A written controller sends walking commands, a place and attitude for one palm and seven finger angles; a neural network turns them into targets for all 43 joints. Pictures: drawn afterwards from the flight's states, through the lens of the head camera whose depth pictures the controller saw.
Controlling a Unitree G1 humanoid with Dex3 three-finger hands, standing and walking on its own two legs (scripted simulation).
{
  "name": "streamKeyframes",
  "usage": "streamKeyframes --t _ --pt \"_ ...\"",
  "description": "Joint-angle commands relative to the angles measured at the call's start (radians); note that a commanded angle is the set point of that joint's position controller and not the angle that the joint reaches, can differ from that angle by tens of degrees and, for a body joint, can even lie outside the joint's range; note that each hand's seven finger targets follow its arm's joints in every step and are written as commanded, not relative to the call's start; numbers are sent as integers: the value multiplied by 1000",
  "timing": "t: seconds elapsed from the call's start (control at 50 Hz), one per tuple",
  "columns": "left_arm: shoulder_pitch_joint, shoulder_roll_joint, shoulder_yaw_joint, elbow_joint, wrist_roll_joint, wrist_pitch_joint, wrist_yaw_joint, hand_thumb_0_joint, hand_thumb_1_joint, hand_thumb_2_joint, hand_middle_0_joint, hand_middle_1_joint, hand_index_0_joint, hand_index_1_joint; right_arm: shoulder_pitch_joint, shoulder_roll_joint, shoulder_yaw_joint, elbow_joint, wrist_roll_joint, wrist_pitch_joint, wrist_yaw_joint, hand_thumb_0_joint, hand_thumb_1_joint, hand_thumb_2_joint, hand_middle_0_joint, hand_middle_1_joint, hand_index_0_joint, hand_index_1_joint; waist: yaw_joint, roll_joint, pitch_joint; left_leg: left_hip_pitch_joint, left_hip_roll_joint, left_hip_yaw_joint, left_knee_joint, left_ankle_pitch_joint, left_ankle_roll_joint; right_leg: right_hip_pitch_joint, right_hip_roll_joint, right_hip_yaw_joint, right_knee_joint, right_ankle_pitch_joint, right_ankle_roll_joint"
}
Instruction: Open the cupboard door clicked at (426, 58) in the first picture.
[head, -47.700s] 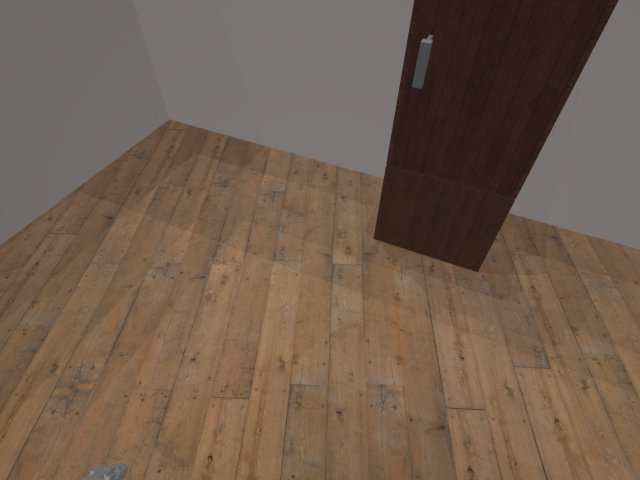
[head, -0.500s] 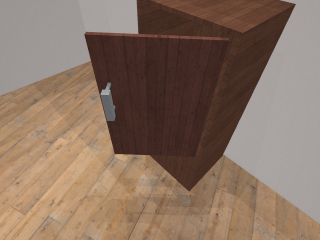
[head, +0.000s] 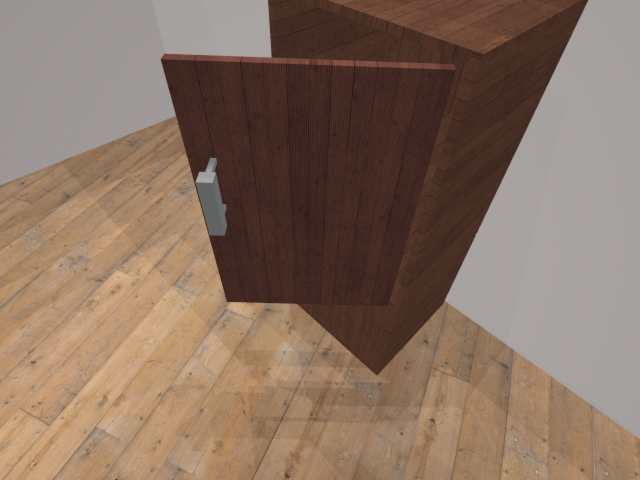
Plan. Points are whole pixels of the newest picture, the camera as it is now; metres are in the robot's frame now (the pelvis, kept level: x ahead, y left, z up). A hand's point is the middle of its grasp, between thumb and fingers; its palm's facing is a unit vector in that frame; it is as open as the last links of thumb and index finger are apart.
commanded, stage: raise the hand with hooked fingers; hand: left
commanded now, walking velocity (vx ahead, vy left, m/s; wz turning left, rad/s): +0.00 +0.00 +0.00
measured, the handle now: (215, 196) +0.54 +0.21 +0.03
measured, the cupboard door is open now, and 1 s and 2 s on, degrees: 44 44 44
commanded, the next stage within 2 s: none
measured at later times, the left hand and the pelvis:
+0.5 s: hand (160, 457) +0.16 +0.20 -0.03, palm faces +0.17 -0.98 -0.07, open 9.4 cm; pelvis +0.01 -0.03 -0.09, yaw +6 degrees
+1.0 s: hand (150, 370) +0.25 +0.23 +0.00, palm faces +0.04 -1.00 -0.06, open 12.4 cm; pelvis +0.04 -0.02 -0.06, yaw +4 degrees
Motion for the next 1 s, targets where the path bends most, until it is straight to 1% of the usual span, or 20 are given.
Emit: streamKeyframes --t 0.0,0.02,0.06,0.08,0.12,0.16,0.2,0.24,0.28,0.34,0.38,0.46,0.48,0.54,0.62,0.68,0.7,0.76,0.82,0.98 --pt "-13 -47 -105 -787 -112 -134 105 0 807 860 -207 -360 -207 -360 -127 -205 -15 -300 73 -283 -48 0 -900 -900 200 300 200 300 -38 125 -76 -42 64 -204 -165 -440 -67 -169 65 -86 112 -155 -41" --pt "-82 -35 -118 -904 -146 -184 88 0 783 850 -208 -375 -208 -375 -150 -229 -23 -354 75 -304 -53 0 -900 -900 200 300 200 300 -49 118 20 -88 45 -201 -99 -428 -56 -198 59 -81 76 -189 -38" --pt "-80 44 -40 -817 -138 -285 62 0 737 830 -212 -405 -212 -405 -155 -254 -33 -386 39 -325 -46 0 -900 -900 200 300 200 300 -73 -56 38 -169 12 -199 37 -423 -56 -322 55 -66 70 -342 -30" --pt "-75 56 -7 -723 -138 -345 26 0 713 820 -213 -420 -213 -420 -158 -259 -47 -409 32 -324 -33 0 -900 -900 200 300 200 300 -68 -117 47 -217 -3 -185 105 -414 -63 -386 53 -61 94 -390 -31" --pt "48 55 69 -564 -169 -493 -94 0 667 800 -217 -450 -217 -450 -182 -250 -75 -456 8 -320 -7 0 -900 -900 200 300 200 300 2 -256 -16 -365 -13 -140 247 -377 -73 -498 52 -43 183 -497 -38" --pt "137 95 142 -532 -201 -638 -251 0 620 780 -220 -480 -220 -480 -203 -249 -98 -521 4 -307 24 0 -900 -900 200 300 200 300 46 -250 -99 -464 -28 -108 364 -313 -71 -497 46 5 259 -499 -51" --pt "156 194 225 -542 -209 -695 -384 0 573 760 -223 -510 -223 -510 -231 -250 -108 -604 23 -288 50 0 -900 -900 200 300 200 300 72 -91 -159 -495 -44 -95 414 -319 -64 -464 31 56 297 -481 -67" --pt "102 238 265 -653 -241 -642 -419 0 527 740 -227 -540 -227 -540 -272 -257 -102 -694 44 -264 37 0 -900 -900 200 300 200 300 84 -19 -184 -525 -44 -107 380 -466 -50 -495 37 66 322 -586 -60" --pt "35 271 306 -807 -285 -589 -401 0 480 720 -230 -570 -230 -570 -255 -253 -95 -726 44 -237 15 0 -900 -900 200 300 200 300 77 49 -214 -506 -31 -132 377 -479 -42 -502 53 63 349 -542 -59" --pt "-81 267 287 -1080 -288 -609 -345 0 410 690 -235 -615 -235 -615 -206 -229 -83 -730 33 -231 -7 0 -900 -900 200 300 200 300 27 135 -280 -434 -9 -159 428 -383 -27 -527 68 56 369 -408 -59" --pt "-165 277 254 -1166 -272 -650 -334 0 363 670 -238 -645 -238 -645 -166 -231 -72 -695 17 -235 -15 0 -900 -900 200 300 200 300 -16 146 -282 -417 2 -179 473 -300 -20 -563 86 36 405 -315 -61" --pt "-168 259 220 -1030 -263 -645 -407 0 270 630 -245 -705 -245 -705 -152 -243 -62 -625 19 -256 -25 0 -900 -900 200 300 200 300 -58 129 -273 -430 9 -186 537 -233 -16 -616 90 27 409 -256 -52" --pt "-160 268 234 -977 -278 -612 -439 0 247 620 -247 -720 -247 -720 -154 -246 -60 -614 21 -260 -31 0 -900 -900 200 300 200 300 -51 124 -267 -439 7 -183 548 -209 -15 -598 94 34 403 -234 -54" --pt "-109 308 298 -947 -297 -504 -495 0 177 590 -252 -765 -252 -765 -165 -246 -65 -621 37 -260 -37 0 -900 -900 200 300 200 300 -13 85 -367 -409 4 -170 517 -153 -15 -500 82 39 369 -188 -44" --pt "-74 342 408 -943 -347 -417 -490 0 83 550 -258 -825 -258 -825 -185 -226 -64 -625 35 -249 -43 0 -900 -900 200 300 200 300 33 31 -448 -373 -1 -165 490 -39 -17 -383 75 28 362 -59 -35" --pt "-75 351 449 -904 -363 -428 -466 0 13 520 -263 -870 -263 -870 -193 -218 -63 -616 28 -246 -42 0 -900 -900 200 300 200 300 46 5 -408 -389 -1 -168 483 -5 -24 -373 78 19 373 -12 -36" --pt "-84 329 432 -902 -363 -441 -467 0 -10 510 -265 -885 -265 -885 -183 -218 -62 -616 28 -245 -41 0 -900 -900 200 300 200 300 33 -18 -402 -390 0 -164 479 -5 -24 -378 73 19 371 1 -28" --pt "-102 323 411 -887 -358 -473 -475 0 -80 480 -270 -930 -270 -930 -164 -231 -65 -613 31 -251 -34 0 -900 -900 200 300 200 300 21 26 -389 -367 -3 -161 462 -13 -24 -407 71 10 370 -14 -29" --pt "-117 345 418 -867 -357 -476 -499 0 -150 450 -275 -975 -275 -975 -140 -246 -69 -615 35 -254 -34 0 -900 -900 200 300 200 300 16 10 -405 -335 -1 -159 449 12 -22 -398 74 5 365 17 -30" --pt "-244 424 457 -890 -362 -472 -482 0 -337 370 -288 -1095 -288 -1095 -115 -267 -60 -622 41 -253 -42 0 -900 -900 200 300 200 300 16 102 -358 -258 5 -169 382 -10 -25 -402 86 -19 336 -40 -48"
